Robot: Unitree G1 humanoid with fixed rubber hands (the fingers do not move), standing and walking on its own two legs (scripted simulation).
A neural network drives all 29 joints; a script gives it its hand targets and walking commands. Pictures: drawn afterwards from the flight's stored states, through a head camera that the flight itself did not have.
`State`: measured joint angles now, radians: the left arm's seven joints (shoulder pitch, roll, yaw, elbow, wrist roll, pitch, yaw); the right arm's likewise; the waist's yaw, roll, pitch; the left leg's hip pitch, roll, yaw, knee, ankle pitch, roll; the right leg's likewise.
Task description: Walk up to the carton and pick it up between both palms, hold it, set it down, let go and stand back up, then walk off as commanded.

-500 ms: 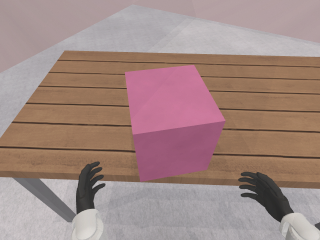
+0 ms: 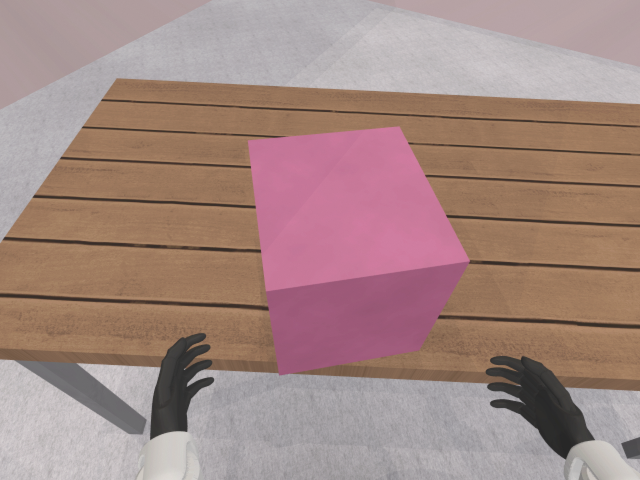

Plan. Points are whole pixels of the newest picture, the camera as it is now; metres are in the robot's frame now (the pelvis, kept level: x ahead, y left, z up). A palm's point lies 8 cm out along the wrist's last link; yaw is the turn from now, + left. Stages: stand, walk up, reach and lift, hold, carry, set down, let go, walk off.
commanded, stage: set down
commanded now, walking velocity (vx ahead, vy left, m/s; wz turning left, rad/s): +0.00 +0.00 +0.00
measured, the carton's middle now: (338, 251) +0.41 +0.02 +0.03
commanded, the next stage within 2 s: let go in 1.40 s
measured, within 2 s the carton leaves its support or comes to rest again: neither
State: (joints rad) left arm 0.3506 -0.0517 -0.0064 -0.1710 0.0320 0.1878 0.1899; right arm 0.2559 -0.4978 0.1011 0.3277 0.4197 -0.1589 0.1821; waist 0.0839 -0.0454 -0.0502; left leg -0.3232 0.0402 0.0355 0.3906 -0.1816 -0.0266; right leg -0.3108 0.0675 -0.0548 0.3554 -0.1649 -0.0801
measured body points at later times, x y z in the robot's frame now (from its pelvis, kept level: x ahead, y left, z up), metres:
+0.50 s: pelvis -0.01 +0.01 +0.00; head +0.03 +0.03 +0.45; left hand +0.16 +0.22 -0.04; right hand +0.19 -0.22 -0.04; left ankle +0.00 +0.13 -0.74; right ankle +0.00 -0.07 -0.74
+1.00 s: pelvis +0.01 +0.01 +0.00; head +0.08 +0.03 +0.44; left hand +0.18 +0.22 -0.05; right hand +0.19 -0.22 -0.07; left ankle +0.00 +0.13 -0.74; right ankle +0.00 -0.07 -0.74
